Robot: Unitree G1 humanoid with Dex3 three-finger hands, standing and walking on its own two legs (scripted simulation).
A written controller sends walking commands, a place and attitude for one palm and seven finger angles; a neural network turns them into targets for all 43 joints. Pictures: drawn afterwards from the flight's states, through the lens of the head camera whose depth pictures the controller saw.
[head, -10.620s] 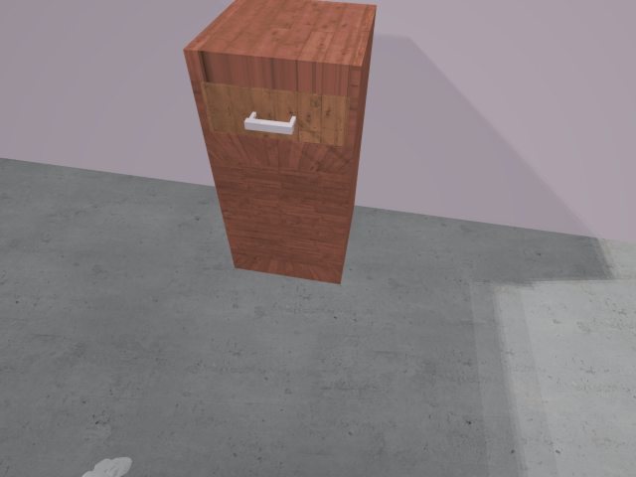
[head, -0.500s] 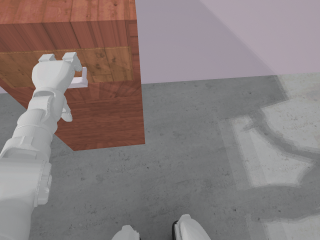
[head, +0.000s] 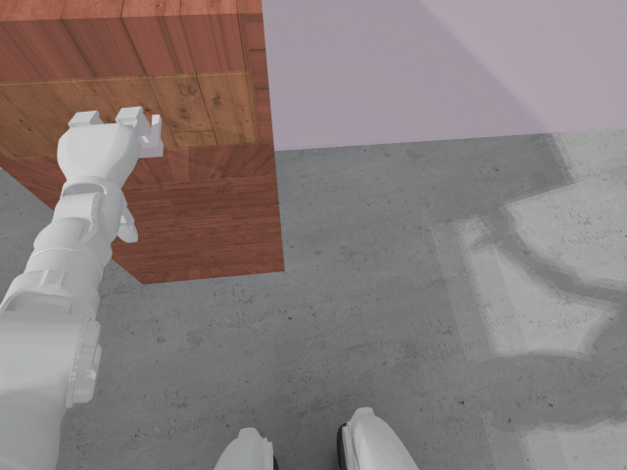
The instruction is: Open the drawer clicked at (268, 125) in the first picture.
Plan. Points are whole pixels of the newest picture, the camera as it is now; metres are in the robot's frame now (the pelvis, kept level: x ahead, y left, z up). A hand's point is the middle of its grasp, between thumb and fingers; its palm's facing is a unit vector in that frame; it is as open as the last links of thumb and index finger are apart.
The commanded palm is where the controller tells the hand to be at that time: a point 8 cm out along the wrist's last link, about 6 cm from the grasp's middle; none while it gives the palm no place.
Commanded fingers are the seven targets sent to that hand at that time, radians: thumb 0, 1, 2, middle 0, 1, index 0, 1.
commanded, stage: lower the fingers behind the handle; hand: left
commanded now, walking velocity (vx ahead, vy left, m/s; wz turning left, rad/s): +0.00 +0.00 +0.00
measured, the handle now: (115, 136) +0.57 +0.24 +0.01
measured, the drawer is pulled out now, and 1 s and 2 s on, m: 0.00 0.00 0.04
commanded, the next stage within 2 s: close the thumb around the handle in 0.70 s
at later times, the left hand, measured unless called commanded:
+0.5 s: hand (125, 180) +0.51 +0.23 -0.01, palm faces -0.08 -0.01 -1.00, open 13.8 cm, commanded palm +0.50 +0.22 +0.03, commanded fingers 0.00 -0.50 0.30 -0.30 -1.20 -0.30 -1.20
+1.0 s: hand (125, 180) +0.51 +0.23 -0.01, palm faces -0.08 -0.01 -1.00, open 12.7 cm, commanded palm +0.50 +0.22 +0.03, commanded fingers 0.00 0.12 0.56 -0.34 -1.27 -0.34 -1.27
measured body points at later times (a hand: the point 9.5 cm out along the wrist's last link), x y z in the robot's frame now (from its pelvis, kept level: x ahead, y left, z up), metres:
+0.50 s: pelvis -0.02 +0.00 -0.02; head +0.14 +0.00 +0.40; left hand +0.50 +0.23 +0.04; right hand -0.03 -0.28 -0.15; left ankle -0.03 +0.10 -0.67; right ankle +0.02 -0.13 -0.67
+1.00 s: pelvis -0.02 +0.00 -0.02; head +0.14 +0.00 +0.40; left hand +0.51 +0.23 +0.04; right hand -0.03 -0.27 -0.14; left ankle -0.03 +0.10 -0.67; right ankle +0.02 -0.13 -0.67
